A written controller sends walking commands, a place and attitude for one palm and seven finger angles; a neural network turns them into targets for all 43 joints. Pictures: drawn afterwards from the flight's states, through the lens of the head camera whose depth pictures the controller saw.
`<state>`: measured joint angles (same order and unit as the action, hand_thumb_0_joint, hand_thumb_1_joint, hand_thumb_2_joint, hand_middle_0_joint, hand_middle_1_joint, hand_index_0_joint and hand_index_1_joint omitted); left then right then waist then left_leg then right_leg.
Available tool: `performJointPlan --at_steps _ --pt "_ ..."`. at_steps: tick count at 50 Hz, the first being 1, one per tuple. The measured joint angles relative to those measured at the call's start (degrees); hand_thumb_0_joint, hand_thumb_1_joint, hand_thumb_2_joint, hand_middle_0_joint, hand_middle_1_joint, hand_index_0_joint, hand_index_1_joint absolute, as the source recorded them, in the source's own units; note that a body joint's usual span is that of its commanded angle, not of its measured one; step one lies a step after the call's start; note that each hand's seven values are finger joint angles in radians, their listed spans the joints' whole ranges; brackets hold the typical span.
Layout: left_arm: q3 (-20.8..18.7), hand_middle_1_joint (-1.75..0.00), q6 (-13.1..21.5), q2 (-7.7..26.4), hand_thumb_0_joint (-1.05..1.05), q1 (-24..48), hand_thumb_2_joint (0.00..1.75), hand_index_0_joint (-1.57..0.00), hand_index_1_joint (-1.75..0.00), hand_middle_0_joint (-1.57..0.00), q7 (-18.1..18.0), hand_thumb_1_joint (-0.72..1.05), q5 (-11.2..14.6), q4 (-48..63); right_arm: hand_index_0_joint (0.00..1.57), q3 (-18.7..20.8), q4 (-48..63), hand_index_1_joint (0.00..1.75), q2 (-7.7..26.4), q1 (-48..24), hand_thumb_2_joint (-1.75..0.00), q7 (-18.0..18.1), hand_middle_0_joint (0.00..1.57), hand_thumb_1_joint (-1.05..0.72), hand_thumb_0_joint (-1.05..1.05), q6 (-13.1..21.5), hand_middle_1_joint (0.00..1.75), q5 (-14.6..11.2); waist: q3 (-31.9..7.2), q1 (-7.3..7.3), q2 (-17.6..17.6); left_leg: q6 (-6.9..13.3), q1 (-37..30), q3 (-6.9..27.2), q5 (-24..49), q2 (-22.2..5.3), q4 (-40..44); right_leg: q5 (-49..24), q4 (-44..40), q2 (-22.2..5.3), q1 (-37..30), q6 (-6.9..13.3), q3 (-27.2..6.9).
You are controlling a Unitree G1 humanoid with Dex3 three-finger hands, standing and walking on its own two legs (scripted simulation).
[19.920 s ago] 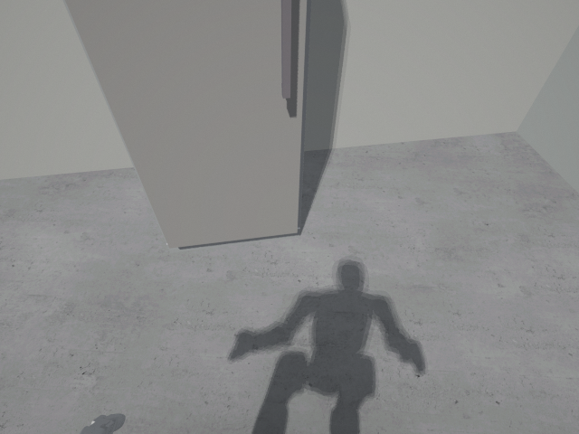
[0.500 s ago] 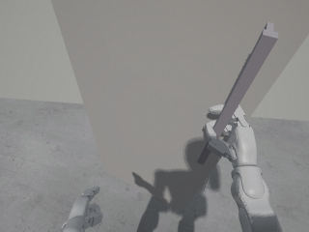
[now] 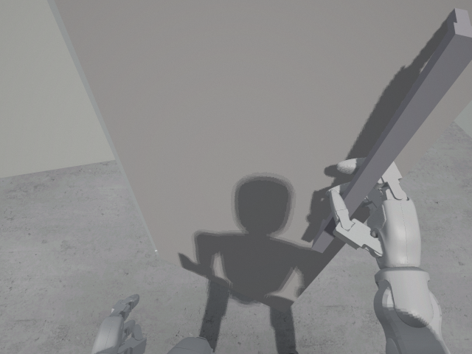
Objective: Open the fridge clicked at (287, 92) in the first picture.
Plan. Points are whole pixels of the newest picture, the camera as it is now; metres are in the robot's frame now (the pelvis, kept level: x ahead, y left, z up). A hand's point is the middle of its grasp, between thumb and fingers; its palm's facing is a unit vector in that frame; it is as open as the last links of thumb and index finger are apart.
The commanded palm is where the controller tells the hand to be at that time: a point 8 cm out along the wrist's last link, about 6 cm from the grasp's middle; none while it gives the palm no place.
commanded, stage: walk backward, drawing the door open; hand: right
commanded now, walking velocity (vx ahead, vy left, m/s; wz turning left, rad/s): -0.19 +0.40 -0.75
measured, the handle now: (363, 172) +0.34 -0.10 +0.19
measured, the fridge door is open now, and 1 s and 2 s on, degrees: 38 71 72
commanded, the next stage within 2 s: stop walking and hold the door back in 0.92 s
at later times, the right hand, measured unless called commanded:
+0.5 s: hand (278, 292) +0.18 -0.01 +0.15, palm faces +0.52 +0.82 -0.24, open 6.6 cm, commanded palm +0.13 -0.03 +0.16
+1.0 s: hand out of the picture +0.09 +0.10 +0.15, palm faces +0.86 +0.43 -0.28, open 6.3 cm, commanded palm +0.03 +0.11 +0.16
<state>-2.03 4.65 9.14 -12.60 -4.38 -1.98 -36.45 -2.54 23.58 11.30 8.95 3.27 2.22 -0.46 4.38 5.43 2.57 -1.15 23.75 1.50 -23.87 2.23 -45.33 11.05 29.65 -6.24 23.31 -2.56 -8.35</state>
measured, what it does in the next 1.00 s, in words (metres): steps to the left, turning right: left foot, then right foot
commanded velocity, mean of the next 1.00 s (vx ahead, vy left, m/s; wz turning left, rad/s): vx -0.19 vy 0.33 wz -0.75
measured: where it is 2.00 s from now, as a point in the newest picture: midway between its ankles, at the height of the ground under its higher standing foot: outside the picture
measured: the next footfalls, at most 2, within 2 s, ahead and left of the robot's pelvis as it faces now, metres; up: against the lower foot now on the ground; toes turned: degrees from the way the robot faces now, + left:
left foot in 0.02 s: +0.06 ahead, +0.13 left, +0.00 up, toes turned -3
right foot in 0.24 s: -0.03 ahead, -0.03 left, +0.00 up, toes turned -20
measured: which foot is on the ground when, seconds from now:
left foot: up 0.00-0.00, down 0.02-0.22, up 0.24-0.46, down 0.48-0.74, up 0.76-1.00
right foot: down 0.00-0.02, up 0.04-0.22, down 0.24-0.48, up 0.50-0.72, down 0.74-1.00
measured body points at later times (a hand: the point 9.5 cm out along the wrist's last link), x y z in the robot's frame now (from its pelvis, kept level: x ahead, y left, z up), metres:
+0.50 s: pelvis -0.01 +0.25 -0.01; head +0.05 +0.23 +0.44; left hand +0.24 +0.35 -0.11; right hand +0.15 -0.05 +0.16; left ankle +0.09 +0.38 -0.73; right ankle -0.07 +0.00 -0.72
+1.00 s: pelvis +0.06 +0.46 +0.01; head +0.10 +0.40 +0.45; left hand +0.32 +0.48 -0.09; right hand +0.04 +0.08 +0.16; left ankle +0.20 +0.57 -0.70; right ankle -0.05 +0.28 -0.72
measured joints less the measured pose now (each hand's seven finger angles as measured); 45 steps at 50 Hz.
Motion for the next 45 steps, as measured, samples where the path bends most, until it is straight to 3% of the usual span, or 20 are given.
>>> performJointPlan --at_steps 1,3,7,9,11,13,17,19,22,24,25,27,29,31,34,36,37,39,42,45 --pt "0.29 -0.30 0.39 -0.40 0.01 -0.41 0.90 -0.20 -0.30 -0.20 0.05 0.90 0.39 -0.01 0.22 0.14 1.10 1.35 0.69 -0.26 -0.76 0.02 0.45 -0.65 -0.06 -0.29 1.36 0.06 -0.43 -0.70 -1.65 0.32 -2.97 0.40 1.65 -2.22 6.78 2.24 1.71 0.05 1.57 -0.45 0.27" --pt "0.18 -0.30 0.42 0.17 0.01 1.14 0.90 -0.20 -0.30 -0.20 0.10 0.90 0.73 -0.77 0.22 0.43 2.06 1.35 -0.19 -1.19 -0.77 0.09 0.45 -0.64 -0.05 0.03 1.37 0.45 1.70 -0.80 -0.94 2.10 -2.48 -3.42 5.05 -1.60 5.57 7.53 8.40 -0.83 4.73 -0.04 0.03" --pt "-1.15 -0.30 0.69 1.32 0.01 2.33 0.90 -0.20 -0.30 -0.20 -0.76 0.90 0.58 -2.10 0.24 -1.39 2.10 1.35 -1.17 -1.34 -0.78 -1.35 0.46 -0.63 -0.05 0.51 1.38 1.52 3.22 -1.64 -1.37 5.53 -3.49 -9.03 4.92 -2.86 5.46 16.93 30.90 3.11 7.27 0.74 7.83" --pt "-0.77 -0.30 1.46 1.25 0.01 2.22 0.90 -0.20 -0.30 -0.20 -1.22 0.91 0.33 -1.07 0.25 -2.23 2.56 1.35 -0.91 -0.67 -0.78 -1.96 0.46 -0.63 -0.05 1.27 1.38 1.98 3.09 -1.99 -2.29 6.46 -3.80 -11.37 5.91 -3.26 7.26 17.73 28.54 3.93 3.74 1.02 12.26" --pt "0.01 -0.30 3.02 1.13 0.01 1.86 0.90 -0.20 -0.30 -0.20 -1.34 0.91 0.29 0.84 0.25 -2.75 3.89 1.33 -0.32 0.01 -0.78 -1.99 0.46 -0.63 -0.05 1.76 1.39 2.13 2.00 -2.32 -3.15 7.25 -1.63 -13.39 5.90 -3.51 6.08 12.91 16.23 4.32 -2.16 1.55 15.16" --pt "0.15 -0.30 4.59 0.60 0.01 2.66 0.90 -0.20 -0.30 -0.20 -1.07 0.91 -0.42 2.36 0.23 -2.30 4.39 1.30 0.70 -0.68 -0.78 -1.56 0.48 -0.64 -0.06 3.30 1.39 1.93 2.26 -2.49 -3.57 3.31 3.89 -11.00 2.29 -2.55 -4.24 8.35 9.28 3.90 -4.44 2.96 13.61" --pt "1.46 -0.30 4.45 -1.36 0.01 5.33 0.90 -0.20 -0.30 -0.20 0.23 0.91 -1.22 1.25 0.22 0.38 2.10 1.31 2.07 -2.25 -0.78 -2.02 0.49 -0.63 -0.07 5.04 1.39 1.94 5.69 -2.95 -3.90 -0.70 9.61 -3.63 -1.11 -0.64 -19.87 6.06 6.21 1.89 -4.74 -0.62 7.44" --pt "1.74 -0.30 4.54 -1.29 0.01 5.66 0.90 -0.20 -0.30 -0.20 0.90 0.90 -0.82 0.98 0.23 1.35 1.55 1.32 1.76 -2.44 -0.78 -2.06 0.48 -0.63 -0.06 4.45 1.39 1.79 6.32 -3.99 -2.01 -1.36 8.93 -2.12 1.17 -1.33 -16.43 3.29 2.88 -0.57 -4.99 -1.93 4.04" --pt "1.82 -0.30 4.35 -1.11 0.01 5.04 0.90 -0.21 -0.30 -0.20 1.41 0.90 0.47 1.47 0.24 3.27 1.35 1.34 1.50 -2.17 -0.80 -1.44 0.46 -0.64 -0.05 3.16 1.38 0.58 5.80 -5.38 0.13 -2.30 1.97 -0.93 3.83 -3.15 -1.04 1.42 0.49 -3.55 -4.22 -3.00 -0.43" --pt "1.91 -0.30 3.89 -1.50 0.01 4.38 0.90 -0.21 -0.30 -0.20 1.57 0.90 1.48 1.87 0.24 5.58 1.70 1.35 2.58 -1.92 -0.80 -0.65 0.46 -0.63 -0.06 2.32 1.38 -0.20 4.21 -6.05 -0.33 -2.58 -4.24 -1.19 6.48 -4.49 10.64 2.97 2.49 -4.04 -1.85 -2.50 -2.72" --pt "1.88 -0.30 3.51 -1.10 0.01 5.23 0.90 -0.21 -0.30 -0.20 1.59 0.90 1.86 1.45 0.24 7.03 1.56 1.36 2.30 -2.04 -0.81 -0.15 0.46 -0.64 -0.06 2.27 1.38 -0.36 4.49 -6.22 0.45 -2.22 -4.21 -2.36 8.77 -3.63 11.02 6.26 5.35 -4.56 -0.36 -1.45 -4.20" --pt "1.12 -0.30 2.45 0.03 0.01 6.97 0.90 -0.21 -0.30 -0.20 1.14 0.90 1.96 0.03 0.24 8.90 1.27 1.36 1.57 -2.02 -0.82 0.38 0.45 -0.64 -0.06 1.52 1.39 -0.68 5.32 -5.24 1.13 -0.39 -3.30 -4.79 8.13 -3.58 8.27 15.65 19.08 -2.20 4.37 -0.22 -3.13" --pt "0.16 -0.30 1.85 0.83 0.01 7.71 0.90 -0.21 -0.30 -0.20 0.19 0.90 1.65 -1.01 0.24 9.94 0.98 1.36 1.53 -1.30 -0.82 0.33 0.45 -0.65 -0.05 1.29 1.39 -0.74 5.94 -5.00 -0.11 1.31 -3.65 -5.97 7.48 -4.80 8.04 20.33 34.14 1.41 7.42 0.17 2.18" --pt "-0.41 -0.30 1.37 1.43 0.01 7.42 0.90 -0.21 -0.30 -0.20 -0.55 0.90 1.41 -0.84 0.24 10.33 0.77 1.37 1.72 -0.41 -0.82 0.34 0.45 -0.65 -0.05 1.57 1.39 -0.98 6.38 -4.36 -1.20 2.47 -4.89 -7.88 8.18 -5.77 9.71 22.10 37.41 3.37 6.84 0.01 8.31" --pt "-0.19 -0.30 1.24 1.79 0.01 5.85 0.90 -0.20 -0.30 -0.20 -1.54 0.91 0.90 0.55 0.25 10.53 1.92 1.37 2.57 0.88 -0.81 0.28 0.45 -0.65 -0.04 1.33 1.39 -1.17 5.42 -3.47 -2.72 3.96 -4.91 -11.64 9.02 -6.29 11.30 21.39 26.44 4.77 2.15 0.23 15.10" --pt "0.19 -0.30 1.71 1.95 0.01 4.47 0.90 -0.20 -0.30 -0.20 -1.92 0.91 0.68 1.88 0.26 10.53 3.15 1.37 3.41 1.21 -0.82 0.36 0.45 -0.64 -0.04 1.32 1.40 -1.39 3.95 -3.41 -3.37 4.92 -2.87 -13.93 8.37 -5.94 9.65 16.20 14.09 5.06 -2.47 0.67 17.58" --pt "0.35 -0.30 2.10 2.15 0.01 3.77 0.90 -0.20 -0.30 -0.20 -1.98 0.91 0.59 2.89 0.27 10.74 3.95 1.36 3.81 1.21 -0.82 0.51 0.45 -0.64 -0.05 1.47 1.40 -1.62 3.06 -3.53 -3.21 4.78 -0.59 -14.52 7.40 -5.36 6.52 10.75 7.77 4.68 -4.78 1.95 17.26" --pt "0.26 -0.30 2.67 0.70 0.01 4.44 0.90 -0.20 -0.30 -0.20 -1.96 0.91 -0.02 2.34 0.28 11.73 3.16 1.37 5.03 -0.85 -0.82 0.53 0.45 -0.64 -0.05 2.98 1.40 -1.44 5.01 -3.88 -5.50 1.33 3.55 -9.68 0.76 -4.13 -4.70 7.33 8.21 4.78 -4.32 4.05 16.00" --pt "1.06 -0.30 2.72 -0.94 0.01 4.61 0.90 -0.20 -0.30 -0.20 -1.14 0.91 -0.47 0.65 0.29 12.97 1.25 1.37 5.68 -1.99 -0.82 -0.11 0.45 -0.63 -0.05 3.48 1.40 -0.52 7.03 -3.85 -5.03 -1.03 6.81 -4.80 -0.55 -1.20 -15.58 4.85 5.43 2.67 -5.19 2.53 11.14" --pt "1.68 -0.30 2.90 -1.25 0.01 3.50 0.90 -0.20 -0.30 -0.20 -0.27 0.90 0.05 -0.07 0.30 13.44 -0.44 1.37 5.49 -1.99 -0.81 -0.12 0.45 -0.64 -0.04 2.82 1.40 -0.52 6.74 -5.23 -2.58 -1.94 6.06 -3.13 3.16 -1.86 -11.89 1.01 0.52 -0.50 -5.77 -0.02 7.06"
